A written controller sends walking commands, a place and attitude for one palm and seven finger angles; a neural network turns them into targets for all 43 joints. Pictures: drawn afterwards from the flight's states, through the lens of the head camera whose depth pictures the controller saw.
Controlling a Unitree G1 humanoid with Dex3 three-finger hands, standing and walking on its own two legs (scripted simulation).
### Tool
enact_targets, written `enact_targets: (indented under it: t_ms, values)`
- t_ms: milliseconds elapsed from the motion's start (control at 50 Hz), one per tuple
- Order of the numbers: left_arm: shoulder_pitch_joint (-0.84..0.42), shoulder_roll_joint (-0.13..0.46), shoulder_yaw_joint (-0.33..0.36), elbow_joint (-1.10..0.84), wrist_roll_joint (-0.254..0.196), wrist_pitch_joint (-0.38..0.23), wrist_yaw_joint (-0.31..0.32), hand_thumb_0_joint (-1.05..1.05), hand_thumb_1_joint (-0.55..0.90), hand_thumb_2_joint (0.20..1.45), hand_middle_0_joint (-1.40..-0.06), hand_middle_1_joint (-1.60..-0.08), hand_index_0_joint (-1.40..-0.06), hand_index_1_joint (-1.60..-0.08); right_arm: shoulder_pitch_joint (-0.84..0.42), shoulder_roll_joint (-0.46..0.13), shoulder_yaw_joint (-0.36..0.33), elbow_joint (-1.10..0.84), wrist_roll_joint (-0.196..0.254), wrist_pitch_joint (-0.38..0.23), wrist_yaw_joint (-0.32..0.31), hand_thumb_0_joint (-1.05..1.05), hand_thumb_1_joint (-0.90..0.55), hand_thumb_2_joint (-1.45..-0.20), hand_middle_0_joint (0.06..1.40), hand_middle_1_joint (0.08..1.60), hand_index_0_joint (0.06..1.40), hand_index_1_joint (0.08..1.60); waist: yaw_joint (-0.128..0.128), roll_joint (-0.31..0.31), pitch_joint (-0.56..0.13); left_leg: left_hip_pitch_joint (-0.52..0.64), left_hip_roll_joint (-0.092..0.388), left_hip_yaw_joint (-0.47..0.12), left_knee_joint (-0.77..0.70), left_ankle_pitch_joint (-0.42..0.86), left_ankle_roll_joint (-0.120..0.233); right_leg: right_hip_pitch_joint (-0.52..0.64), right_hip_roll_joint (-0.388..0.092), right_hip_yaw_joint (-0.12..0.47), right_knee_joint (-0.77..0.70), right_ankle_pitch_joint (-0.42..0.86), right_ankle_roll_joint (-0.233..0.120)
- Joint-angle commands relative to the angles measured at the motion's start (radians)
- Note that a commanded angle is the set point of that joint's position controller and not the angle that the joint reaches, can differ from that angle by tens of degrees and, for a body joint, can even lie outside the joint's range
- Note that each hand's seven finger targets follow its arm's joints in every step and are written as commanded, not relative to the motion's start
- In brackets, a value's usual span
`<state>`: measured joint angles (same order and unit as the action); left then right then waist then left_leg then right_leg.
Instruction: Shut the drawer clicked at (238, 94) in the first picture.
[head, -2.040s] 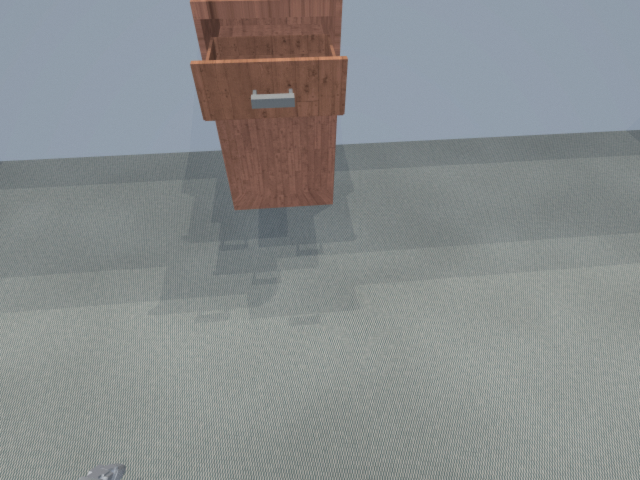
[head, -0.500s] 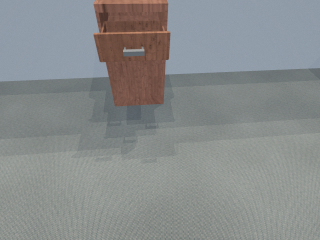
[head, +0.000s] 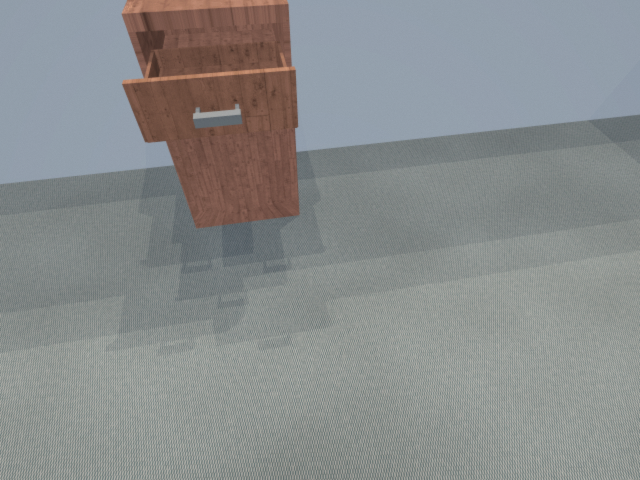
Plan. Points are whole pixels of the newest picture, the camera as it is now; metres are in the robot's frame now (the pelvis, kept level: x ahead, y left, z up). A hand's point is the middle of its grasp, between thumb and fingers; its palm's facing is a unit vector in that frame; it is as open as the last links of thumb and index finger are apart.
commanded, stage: walk to a spot facing it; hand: left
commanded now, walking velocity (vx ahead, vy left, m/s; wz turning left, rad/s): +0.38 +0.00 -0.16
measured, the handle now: (217, 113) +0.90 +0.34 -0.04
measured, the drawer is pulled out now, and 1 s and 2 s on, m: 0.30 0.30 0.30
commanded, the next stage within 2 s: turn to face it in 0.64 s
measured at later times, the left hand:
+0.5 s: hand (194, 410) +0.24 +0.23 -0.17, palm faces -0.05 -0.98 -0.17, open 7.3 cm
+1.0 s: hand (283, 268) +0.53 +0.13 -0.16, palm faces -0.24 -0.95 -0.19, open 7.3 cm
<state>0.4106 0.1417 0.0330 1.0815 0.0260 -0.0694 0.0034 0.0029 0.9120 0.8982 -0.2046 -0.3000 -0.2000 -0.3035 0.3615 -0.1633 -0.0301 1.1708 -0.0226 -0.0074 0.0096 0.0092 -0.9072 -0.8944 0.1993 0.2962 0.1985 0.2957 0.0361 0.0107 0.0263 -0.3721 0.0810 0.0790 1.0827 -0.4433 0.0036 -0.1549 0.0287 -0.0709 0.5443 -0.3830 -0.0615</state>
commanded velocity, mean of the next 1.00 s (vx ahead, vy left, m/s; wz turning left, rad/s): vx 0.23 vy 0.00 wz -0.09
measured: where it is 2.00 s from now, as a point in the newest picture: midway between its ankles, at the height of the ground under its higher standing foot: (348, 422)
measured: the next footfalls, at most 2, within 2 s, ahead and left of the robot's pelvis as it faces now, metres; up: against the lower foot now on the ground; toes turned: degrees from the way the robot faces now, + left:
left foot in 0.30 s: +0.29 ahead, +0.13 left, +0.00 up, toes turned +4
right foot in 0.78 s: +0.41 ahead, -0.14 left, +0.00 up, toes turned -25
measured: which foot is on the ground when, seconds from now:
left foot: up 0.00-0.28, down 0.30-0.78, up 0.80-1.00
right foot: down 0.00-0.30, up 0.32-0.76, down 0.78-1.00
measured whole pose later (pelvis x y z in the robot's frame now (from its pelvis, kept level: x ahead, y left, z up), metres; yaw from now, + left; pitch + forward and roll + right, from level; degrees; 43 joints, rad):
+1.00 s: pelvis +0.38 -0.01 +0.00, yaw -13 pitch -1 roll -1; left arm 0.14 0.16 0.04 0.99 0.03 -0.03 0.02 0.00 0.92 0.90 -0.20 -0.30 -0.20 -0.30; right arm 0.31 -0.15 -0.04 1.07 -0.02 0.00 0.00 0.01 -0.91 -0.89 0.20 0.30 0.19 0.30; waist -0.05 0.01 0.05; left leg -0.46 0.10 0.08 0.98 -0.39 -0.03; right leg -0.24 -0.04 -0.21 0.49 -0.24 -0.03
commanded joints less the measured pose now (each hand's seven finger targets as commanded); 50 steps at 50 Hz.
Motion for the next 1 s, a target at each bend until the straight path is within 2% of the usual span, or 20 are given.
enact_targets:
  t_ms: [0, 160, 200, 220, 240, 260, 280, 320, 360, 400, 480, 640, 700, 720, 740, 760, 780, 840, 900, 980]
  values:
    - [0.148, 0.130, 0.025, 0.027, 0.001, -0.012, 0.024, 0.000, 0.900, 0.900, -0.200, -0.300, -0.200, -0.300, -0.171, -0.048, -0.028, -0.159, 0.001, -0.041, 0.002, 0.000, -0.900, -0.900, 0.200, 0.300, 0.200, 0.300, -0.008, -0.085, 0.092, -0.332, 0.054, -0.012, 0.026, 0.120, -0.026, 0.116, -0.301, 0.318, -0.326, 0.367, -0.148]
    - [0.145, 0.128, 0.029, 0.053, 0.000, -0.016, 0.031, 0.000, 0.900, 0.900, -0.200, -0.300, -0.200, -0.300, -0.288, -0.021, -0.023, -0.225, 0.012, -0.048, 0.025, 0.000, -0.900, -0.900, 0.200, 0.300, 0.200, 0.300, -0.008, -0.145, 0.122, -0.135, -0.004, 0.066, -0.356, 0.275, 0.008, 0.075, -0.219, 0.167, -0.332, 0.565, -0.080]
    - [0.128, 0.145, 0.037, 0.050, -0.002, -0.015, 0.029, 0.000, 0.900, 0.900, -0.200, -0.300, -0.200, -0.300, -0.214, -0.045, -0.031, -0.209, 0.009, -0.055, 0.014, 0.000, -0.900, -0.900, 0.200, 0.300, 0.200, 0.300, -0.052, -0.124, 0.082, 0.032, -0.050, 0.095, -0.421, 0.265, 0.030, 0.064, -0.212, 0.145, -0.211, 0.747, -0.073]
    - [0.113, 0.147, 0.038, 0.047, -0.003, -0.014, 0.030, 0.000, 0.900, 0.900, -0.200, -0.300, -0.200, -0.300, -0.088, -0.067, -0.037, -0.171, 0.003, -0.060, 0.003, 0.000, -0.900, -0.900, 0.200, 0.300, 0.200, 0.300, -0.110, -0.106, 0.023, 0.186, -0.068, 0.088, -0.481, 0.295, 0.042, 0.040, -0.190, 0.123, -0.062, 0.805, -0.057]
    - [0.113, 0.125, 0.038, 0.042, -0.004, -0.014, 0.026, 0.000, 0.900, 0.900, -0.200, -0.300, -0.200, -0.300, 0.070, -0.118, -0.049, -0.124, -0.003, -0.062, -0.010, 0.000, -0.900, -0.900, 0.200, 0.300, 0.200, 0.300, -0.167, -0.062, -0.070, 0.404, -0.022, 0.032, -0.505, 0.301, 0.061, -0.059, -0.156, 0.116, 0.146, 0.698, -0.036]
    - [0.167, 0.070, 0.040, 0.023, -0.017, -0.008, 0.016, 0.000, 0.900, 0.900, -0.200, -0.300, -0.200, -0.300, 0.187, -0.227, -0.075, -0.103, -0.022, -0.065, -0.023, 0.000, -0.900, -0.900, 0.200, 0.300, 0.200, 0.300, -0.187, 0.166, -0.194, 0.619, 0.238, -0.318, -0.585, 0.217, 0.148, -0.272, -0.035, 0.042, 0.461, 0.296, 0.002]
    - [0.135, 0.043, 0.033, -0.012, -0.020, -0.016, 0.008, 0.000, 0.900, 0.900, -0.200, -0.300, -0.200, -0.300, 0.231, -0.279, -0.081, -0.096, -0.010, -0.060, -0.024, 0.000, -0.900, -0.900, 0.200, 0.300, 0.200, 0.300, -0.167, 0.249, -0.213, 0.593, 0.419, -0.604, -0.792, 0.170, 0.228, -0.389, 0.035, 0.060, 0.750, -0.152, 0.004]
    - [0.033, 0.047, 0.032, -0.032, -0.007, 0.000, 0.004, 0.000, 0.900, 0.900, -0.200, -0.300, -0.200, -0.300, 0.011, -0.174, -0.062, -0.145, 0.003, -0.060, -0.024, 0.000, -0.900, -0.900, 0.200, 0.300, 0.200, 0.300, -0.096, 0.141, -0.009, 0.271, 0.385, -0.483, -0.903, -0.177, 0.200, -0.483, -0.086, 0.096, 0.872, -0.040, -0.005]
    - [0.028, 0.029, 0.034, -0.026, 0.008, 0.028, -0.015, 0.000, 0.900, 0.900, -0.200, -0.300, -0.200, -0.300, -0.069, -0.084, -0.035, -0.155, -0.003, -0.071, -0.028, 0.000, -0.900, -0.900, 0.200, 0.300, 0.200, 0.300, -0.032, 0.105, 0.099, 0.036, 0.307, -0.304, -0.929, -0.124, 0.154, -0.420, -0.131, 0.098, 0.801, 0.037, 0.006]
    - [0.070, 0.004, 0.032, -0.022, 0.010, 0.056, -0.018, 0.000, 0.900, 0.900, -0.200, -0.300, -0.200, -0.300, -0.103, -0.071, -0.032, -0.159, -0.003, -0.083, -0.026, 0.000, -0.900, -0.900, 0.200, 0.300, 0.200, 0.300, 0.013, 0.098, 0.073, -0.039, 0.251, -0.124, -0.927, 0.005, 0.129, -0.350, -0.145, 0.078, 0.706, 0.089, 0.019]
    - [-0.010, 0.014, 0.041, -0.074, 0.012, 0.071, -0.028, 0.000, 0.900, 0.900, -0.200, -0.300, -0.200, -0.300, -0.075, -0.098, -0.049, -0.170, -0.003, -0.092, -0.023, 0.000, -0.900, -0.900, 0.200, 0.300, 0.200, 0.300, 0.007, 0.070, 0.062, 0.045, 0.248, -0.021, -0.949, 0.121, 0.149, -0.390, -0.169, 0.048, 0.499, 0.178, 0.049]
    - [-0.282, 0.063, 0.047, -0.199, 0.006, 0.063, -0.044, 0.000, 0.900, 0.900, -0.200, -0.300, -0.200, -0.300, 0.026, -0.157, -0.060, -0.161, -0.009, -0.072, -0.019, 0.000, -0.900, -0.900, 0.200, 0.300, 0.200, 0.300, -0.073, 0.084, 0.068, 0.287, 0.279, 0.081, -0.843, 0.346, 0.139, -0.388, -0.127, -0.029, 0.159, 0.171, 0.053]
    - [-0.243, 0.085, 0.050, -0.198, 0.008, 0.050, -0.047, 0.000, 0.900, 0.900, -0.200, -0.300, -0.200, -0.300, 0.025, -0.177, -0.059, -0.168, -0.010, -0.061, -0.021, 0.000, -0.900, -0.900, 0.200, 0.300, 0.200, 0.300, -0.045, 0.060, 0.024, 0.319, 0.264, 0.154, -0.653, 0.586, 0.105, -0.232, -0.059, -0.092, 0.057, 0.127, 0.025]
    - [-0.127, 0.108, 0.054, -0.161, 0.011, 0.040, -0.042, 0.000, 0.900, 0.900, -0.200, -0.300, -0.200, -0.300, 0.012, -0.177, -0.054, -0.172, -0.005, -0.058, -0.020, 0.000, -0.900, -0.900, 0.200, 0.300, 0.200, 0.300, 0.015, 0.026, -0.040, 0.270, 0.223, 0.193, -0.461, 0.682, 0.075, -0.050, -0.026, -0.109, -0.030, 0.187, 0.010]
    - [-0.008, 0.193, 0.071, -0.121, 0.017, 0.023, -0.025, 0.000, 0.900, 0.900, -0.200, -0.300, -0.200, -0.300, 0.027, -0.126, -0.040, -0.174, 0.008, -0.058, -0.010, 0.000, -0.900, -0.900, 0.200, 0.300, 0.200, 0.300, 0.062, -0.139, -0.136, 0.046, 0.153, 0.229, -0.196, 0.518, 0.026, 0.225, -0.171, 0.068, -0.073, 0.289, -0.038]
    - [0.101, 0.298, 0.093, -0.094, 0.002, 0.015, -0.012, 0.000, 0.900, 0.900, -0.200, -0.300, -0.200, -0.300, 0.029, -0.064, -0.022, -0.202, 0.018, -0.060, -0.011, 0.000, -0.900, -0.900, 0.200, 0.300, 0.200, 0.300, 0.076, -0.322, -0.244, -0.209, -0.006, 0.184, 0.098, -0.134, -0.027, 0.415, -0.459, 0.465, -0.139, 0.588, -0.165]
    - [0.095, 0.307, 0.086, -0.087, -0.014, 0.018, 0.000, 0.000, 0.900, 0.900, -0.200, -0.300, -0.200, -0.300, -0.018, -0.101, -0.026, -0.200, 0.019, -0.051, -0.020, 0.000, -0.900, -0.900, 0.200, 0.300, 0.200, 0.300, 0.085, -0.181, -0.255, -0.219, 0.007, 0.019, 0.204, -0.163, -0.009, 0.339, -0.482, 0.444, -0.179, 0.623, -0.216]
    - [-0.135, 0.194, 0.049, -0.124, -0.008, 0.017, 0.022, 0.000, 0.900, 0.900, -0.200, -0.300, -0.200, -0.300, -0.025, -0.067, -0.022, -0.164, 0.007, -0.023, -0.022, 0.000, -0.900, -0.900, 0.200, 0.300, 0.200, 0.300, -0.019, -0.046, -0.073, -0.185, 0.068, -0.069, 0.184, 0.015, -0.018, 0.038, -0.409, 0.195, -0.237, 0.552, -0.145]
    - [-0.220, 0.160, 0.029, -0.131, 0.000, 0.017, 0.025, 0.000, 0.900, 0.900, -0.200, -0.300, -0.200, -0.300, 0.055, -0.026, -0.010, -0.126, 0.007, 0.007, -0.021, 0.000, -0.900, -0.900, 0.200, 0.300, 0.200, 0.300, -0.078, -0.115, -0.052, -0.053, 0.052, -0.039, -0.038, 0.046, -0.036, -0.087, -0.359, 0.007, -0.242, 0.602, -0.093]
    - [-0.208, 0.174, 0.045, -0.124, -0.002, 0.042, 0.027, 0.000, 0.900, 0.900, -0.200, -0.300, -0.200, -0.300, -0.008, -0.020, -0.010, -0.155, 0.006, 0.013, -0.008, 0.000, -0.900, -0.900, 0.200, 0.300, 0.200, 0.300, -0.045, -0.145, -0.020, -0.019, 0.021, 0.038, -0.251, 0.093, -0.044, -0.065, -0.351, -0.065, -0.213, 0.486, -0.061]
